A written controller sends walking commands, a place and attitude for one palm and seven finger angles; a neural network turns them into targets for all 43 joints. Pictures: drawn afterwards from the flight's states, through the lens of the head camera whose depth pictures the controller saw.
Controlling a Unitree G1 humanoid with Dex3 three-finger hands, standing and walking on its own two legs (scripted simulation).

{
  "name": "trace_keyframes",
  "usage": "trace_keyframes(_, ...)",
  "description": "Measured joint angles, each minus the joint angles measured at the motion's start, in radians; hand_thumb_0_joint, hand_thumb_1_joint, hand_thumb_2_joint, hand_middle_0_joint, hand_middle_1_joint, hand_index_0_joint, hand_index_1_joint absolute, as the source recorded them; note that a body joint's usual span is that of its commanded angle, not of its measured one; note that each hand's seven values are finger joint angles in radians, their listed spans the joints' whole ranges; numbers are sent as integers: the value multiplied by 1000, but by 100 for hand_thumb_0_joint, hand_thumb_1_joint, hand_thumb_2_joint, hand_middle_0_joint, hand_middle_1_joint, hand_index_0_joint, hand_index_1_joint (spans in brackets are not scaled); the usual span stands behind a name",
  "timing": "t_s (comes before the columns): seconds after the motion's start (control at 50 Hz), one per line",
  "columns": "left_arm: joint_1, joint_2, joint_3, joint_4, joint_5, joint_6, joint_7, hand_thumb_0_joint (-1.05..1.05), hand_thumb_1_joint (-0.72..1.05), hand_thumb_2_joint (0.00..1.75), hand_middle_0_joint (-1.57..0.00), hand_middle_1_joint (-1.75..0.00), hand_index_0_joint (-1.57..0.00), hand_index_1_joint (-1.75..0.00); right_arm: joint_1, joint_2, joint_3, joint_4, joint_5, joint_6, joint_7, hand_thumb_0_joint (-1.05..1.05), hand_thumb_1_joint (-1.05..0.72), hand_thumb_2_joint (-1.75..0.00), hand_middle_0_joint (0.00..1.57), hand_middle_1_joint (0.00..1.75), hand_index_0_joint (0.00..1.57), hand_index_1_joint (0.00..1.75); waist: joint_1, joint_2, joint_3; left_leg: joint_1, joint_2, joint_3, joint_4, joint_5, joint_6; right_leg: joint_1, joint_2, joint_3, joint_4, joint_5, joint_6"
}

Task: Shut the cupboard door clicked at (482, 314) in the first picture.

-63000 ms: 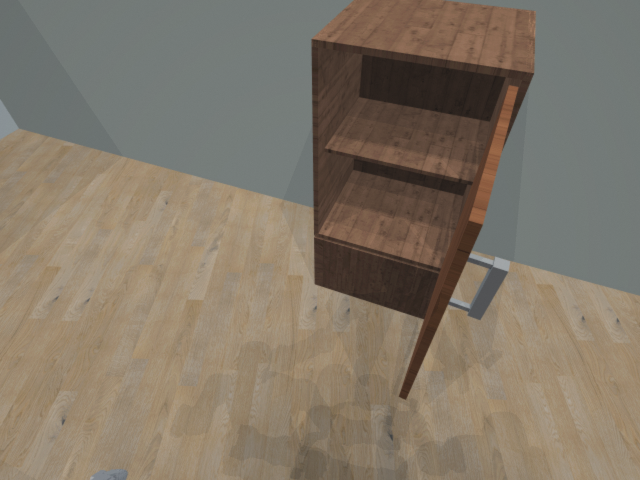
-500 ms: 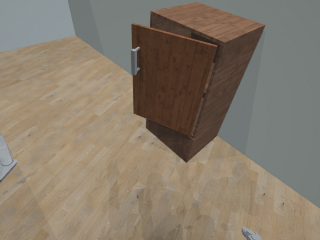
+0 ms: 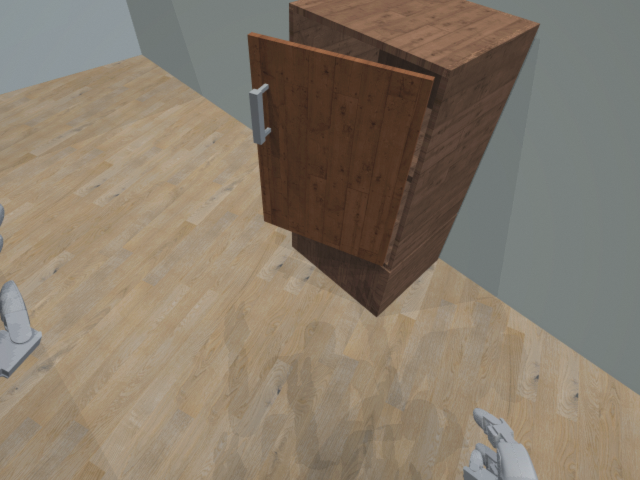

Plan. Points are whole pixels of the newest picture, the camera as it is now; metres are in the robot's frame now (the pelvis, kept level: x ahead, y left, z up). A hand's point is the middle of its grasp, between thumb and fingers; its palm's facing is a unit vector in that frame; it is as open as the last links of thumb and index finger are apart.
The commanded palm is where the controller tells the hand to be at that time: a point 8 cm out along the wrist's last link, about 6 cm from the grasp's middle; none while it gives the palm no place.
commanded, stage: stop stepping back and stand still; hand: left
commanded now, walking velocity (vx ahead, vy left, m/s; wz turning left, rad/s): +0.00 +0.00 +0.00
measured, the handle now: (262, 114) +0.92 +0.18 -0.04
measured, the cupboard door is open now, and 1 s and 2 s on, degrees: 20 20 20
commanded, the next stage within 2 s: let the arm hang, fingers relaxed in 0.20 s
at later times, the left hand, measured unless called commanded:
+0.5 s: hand (151, 477) +0.15 +0.22 -0.10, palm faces +0.01 -0.94 -0.33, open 7.4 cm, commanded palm none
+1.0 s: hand out of the picture -0.07 +0.18 -0.17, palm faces +0.04 -0.98 -0.20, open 7.4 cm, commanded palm none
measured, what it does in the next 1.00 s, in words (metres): stands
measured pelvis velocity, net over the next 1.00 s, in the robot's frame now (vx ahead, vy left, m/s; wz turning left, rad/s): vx -0.02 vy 0.01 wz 0.01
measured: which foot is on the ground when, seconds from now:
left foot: down 0.00-1.00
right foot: down 0.00-1.00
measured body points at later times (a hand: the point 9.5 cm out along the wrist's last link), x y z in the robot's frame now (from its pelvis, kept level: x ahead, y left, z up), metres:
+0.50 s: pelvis -0.01 +0.01 -0.01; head +0.00 -0.01 +0.44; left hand +0.15 +0.27 -0.08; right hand +0.13 -0.24 -0.13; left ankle +0.03 +0.11 -0.74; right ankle -0.05 -0.09 -0.74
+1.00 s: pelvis -0.02 +0.01 +0.01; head -0.01 +0.01 +0.46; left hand -0.07 +0.24 -0.15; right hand -0.04 -0.20 -0.16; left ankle +0.03 +0.11 -0.74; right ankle -0.05 -0.09 -0.74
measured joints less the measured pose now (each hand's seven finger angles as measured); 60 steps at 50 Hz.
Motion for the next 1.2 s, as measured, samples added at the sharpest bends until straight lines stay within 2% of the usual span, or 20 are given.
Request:
trace_keyframes(0.14, 41, 14, -13, 7, -8, 12, -4, 1, 88, 90, -21, -31, -21, -30, -9, -7, -7, -12, 10, 30, -1, 1, -90, -90, 20, 30, 21, 30, -2, 13, -13, -1, 6, 8, 18, -24, -4, 0, 4, 10, 8, -15, -1)
trace_keyframes(0.3, 23, -4, -27, 27, -7, 26, -3, 1, 88, 90, -21, -31, -21, -30, 9, -4, -1, -3, 10, 47, -7, 1, -90, -90, 20, 30, 21, 30, 6, 18, -21, 7, 1, 6, 16, -25, -2, 9, 0, 7, 7, -19, 2)
trace_keyframes(0.32, -6, -3, -52, 75, 0, 9, -12, 1, 88, 90, -21, -31, -21, -30, 8, -11, -7, 14, 15, 25, 10, 1, -90, -90, 20, 30, 20, 30, 10, 26, -21, 0, 0, 2, 23, -25, -1, 2, -2, 1, 16, -18, 3)
trace_keyframes(0.34, -58, -3, -96, 158, 12, 19, -37, 1, 89, 90, -20, -31, -21, -30, 2, -27, -11, 37, 15, 10, 34, 1, -90, -90, 20, 30, 20, 30, 19, 38, -22, -11, -4, -1, 34, -25, 2, -8, -7, -5, 32, -24, 5)
trace_keyframes(0.4, -217, -47, -244, 504, 41, 124, -112, 0, 89, 90, -20, -30, -20, -30, -34, -85, -11, 106, 1, 32, 76, 1, -90, -90, 20, 30, 21, 30, 30, 82, -25, -41, -19, -7, 69, -31, 16, -42, -24, -14, 88, -47, 10)
trace_keyframes(0.48, -304, -138, -384, 934, 56, 221, -155, 0, 90, 90, -19, -30, -19, -30, -66, -93, -4, 167, -16, 77, 85, 1, -90, -90, 20, 30, 21, 30, 4, 82, 1, -39, -32, -2, 76, -26, 21, -54, -38, -11, 126, -59, 12)
trace_keyframes(0.56, -291, -231, -460, 1216, 57, 246, -164, 1, 90, 90, -19, -30, -19, -30, -38, -55, 7, 229, -28, 99, 83, 1, -90, -90, 20, 30, 20, 30, -14, 26, 43, -6, -34, -2, 41, -6, 17, -28, -39, -11, 105, -47, 10)
trace_keyframes(0.58, -282, -252, -462, 1269, 53, 243, -162, 1, 91, 90, -20, -30, -20, -30, -26, -43, 9, 252, -29, 102, 82, 1, -91, -90, 20, 30, 20, 30, -13, 12, 52, 2, -32, -5, 29, 0, 15, -18, -36, -13, 90, -40, 9)
trace_keyframes(0.6, -280, -259, -431, 1303, 42, 229, -142, -1, 95, 90, -20, -30, -20, -30, -10, -30, 9, 278, -30, 104, 79, 0, -91, -90, 20, 30, 20, 30, -8, 0, 58, 6, -30, -11, 18, 7, 13, -8, -32, -19, 72, -31, 6)
trace_keyframes(0.66, -273, -230, -408, 1391, 51, 209, -139, -4, 101, 90, -21, -30, -21, -30, 32, 2, 7, 358, -31, 114, 73, 0, -91, -90, 20, 30, 20, 30, 13, -18, 72, 23, -24, -26, -15, 28, 7, 22, -20, -33, 15, -1, -1)
trace_keyframes(0.72, -249, -214, -409, 1474, 54, 202, -145, -3, 99, 90, -20, -30, -20, -30, 61, 20, 0, 422, -29, 119, 66, 1, -91, -90, 20, 30, 20, 30, 20, -10, 75, 41, -19, -28, -41, 40, 5, 48, -12, -33, -30, 23, -2)
trace_keyframes(0.9, -186, -235, -418, 1626, 53, 193, -142, -1, 93, 90, -20, -30, -20, -30, 100, 45, -12, 514, -20, 106, 53, 0, -91, -90, 20, 30, 20, 30, 15, 28, 70, 92, -24, -7, -96, 63, 14, 89, -16, -13, -80, 51, 7)
trace_keyframes(1.2, -198, -322, -428, 1636, 57, 177, -136, 0, 90, 90, -20, -30, -20, -30, 102, 89, -15, 532, -22, 93, 46, 0, -91, -90, 20, 30, 20, 30, 14, 21, 25, 106, -36, 11, -118, 75, 24, 80, -31, 3, -63, 49, 17)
